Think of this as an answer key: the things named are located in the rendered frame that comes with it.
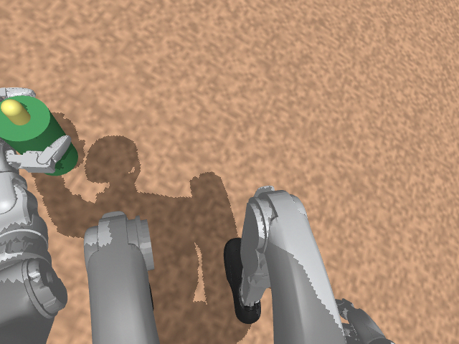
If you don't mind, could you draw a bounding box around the right robot foot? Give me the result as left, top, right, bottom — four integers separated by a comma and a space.
224, 238, 261, 324

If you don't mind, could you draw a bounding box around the left robot hand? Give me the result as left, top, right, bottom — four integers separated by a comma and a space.
0, 87, 72, 174

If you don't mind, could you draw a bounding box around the left robot arm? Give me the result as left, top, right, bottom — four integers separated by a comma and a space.
0, 171, 67, 344

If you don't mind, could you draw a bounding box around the bottle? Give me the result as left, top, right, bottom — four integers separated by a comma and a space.
0, 95, 78, 176

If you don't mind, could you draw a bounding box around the right robot hand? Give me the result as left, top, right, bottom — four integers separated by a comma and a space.
335, 298, 385, 344

